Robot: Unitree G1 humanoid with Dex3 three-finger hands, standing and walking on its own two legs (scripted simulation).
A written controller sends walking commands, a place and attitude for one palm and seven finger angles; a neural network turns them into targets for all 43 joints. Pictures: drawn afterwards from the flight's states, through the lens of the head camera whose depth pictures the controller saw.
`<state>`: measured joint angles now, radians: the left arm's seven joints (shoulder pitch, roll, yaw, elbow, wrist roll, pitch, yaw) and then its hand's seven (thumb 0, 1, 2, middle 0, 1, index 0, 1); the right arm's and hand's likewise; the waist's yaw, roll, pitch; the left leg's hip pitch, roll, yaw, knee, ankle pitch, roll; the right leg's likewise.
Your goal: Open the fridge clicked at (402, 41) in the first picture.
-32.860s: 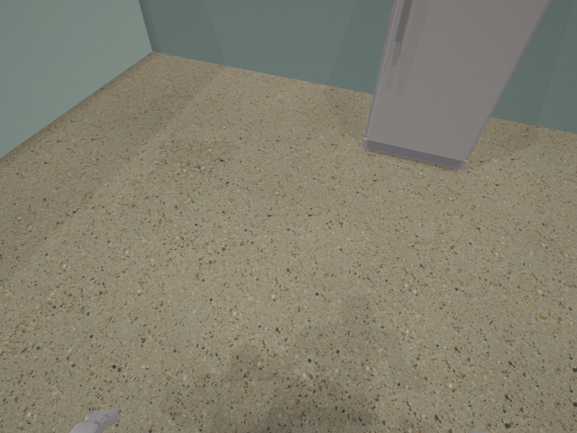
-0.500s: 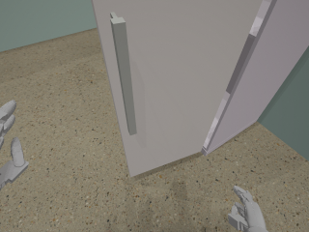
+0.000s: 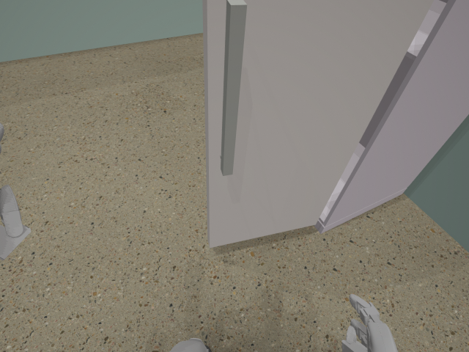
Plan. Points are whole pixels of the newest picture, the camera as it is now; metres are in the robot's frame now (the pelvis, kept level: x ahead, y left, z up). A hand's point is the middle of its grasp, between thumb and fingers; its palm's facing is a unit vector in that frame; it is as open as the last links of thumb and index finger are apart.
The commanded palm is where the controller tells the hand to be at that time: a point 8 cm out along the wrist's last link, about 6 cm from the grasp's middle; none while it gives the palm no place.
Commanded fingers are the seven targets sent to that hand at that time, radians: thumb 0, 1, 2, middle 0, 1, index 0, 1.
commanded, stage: step back with the hand held close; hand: left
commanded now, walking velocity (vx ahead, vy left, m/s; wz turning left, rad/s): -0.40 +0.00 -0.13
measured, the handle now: (227, 102) +0.61 +0.06 +0.10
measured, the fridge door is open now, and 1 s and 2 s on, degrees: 78 78 78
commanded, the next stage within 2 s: stop stepping back and stand still in 0.28 s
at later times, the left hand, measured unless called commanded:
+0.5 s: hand out of the picture +0.10 +0.25 +0.20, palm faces +0.43 -0.81 -0.40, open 7.4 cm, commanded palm +0.04 +0.29 +0.19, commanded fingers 0.00 0.90 0.90 -0.20 -0.30 -0.20 -0.30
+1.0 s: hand out of the picture +0.07 +0.24 +0.18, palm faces +0.36 -0.83 -0.42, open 7.4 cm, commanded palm +0.01 +0.28 +0.19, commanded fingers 0.00 0.90 0.90 -0.20 -0.30 -0.20 -0.30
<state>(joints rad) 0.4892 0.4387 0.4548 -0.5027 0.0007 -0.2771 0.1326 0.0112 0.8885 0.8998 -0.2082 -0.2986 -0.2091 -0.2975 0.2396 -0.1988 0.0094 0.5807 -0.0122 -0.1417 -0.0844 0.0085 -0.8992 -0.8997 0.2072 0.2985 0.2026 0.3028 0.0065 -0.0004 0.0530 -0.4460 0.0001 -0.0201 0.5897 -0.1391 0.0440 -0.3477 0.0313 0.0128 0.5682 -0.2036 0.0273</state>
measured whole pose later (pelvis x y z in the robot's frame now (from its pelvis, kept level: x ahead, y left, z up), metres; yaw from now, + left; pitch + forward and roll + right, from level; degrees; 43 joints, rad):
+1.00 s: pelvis -0.15 +0.00 +0.01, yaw -5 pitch -1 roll +0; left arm 0.52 0.41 0.41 -0.41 -0.03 -0.24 0.15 0.01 0.89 0.90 -0.21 -0.30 -0.21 -0.30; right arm 0.29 -0.23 -0.01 0.65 -0.01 -0.17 -0.08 0.01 -0.90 -0.90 0.20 0.30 0.20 0.30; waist -0.04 -0.02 -0.06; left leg -0.31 0.01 0.05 0.54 -0.22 0.02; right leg -0.19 0.01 -0.01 0.53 -0.33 -0.01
